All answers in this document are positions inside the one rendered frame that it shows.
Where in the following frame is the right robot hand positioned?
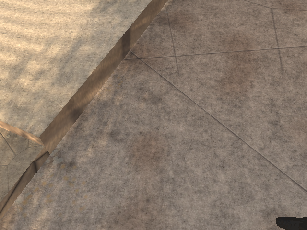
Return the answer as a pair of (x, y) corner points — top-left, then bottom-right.
(275, 217), (307, 230)

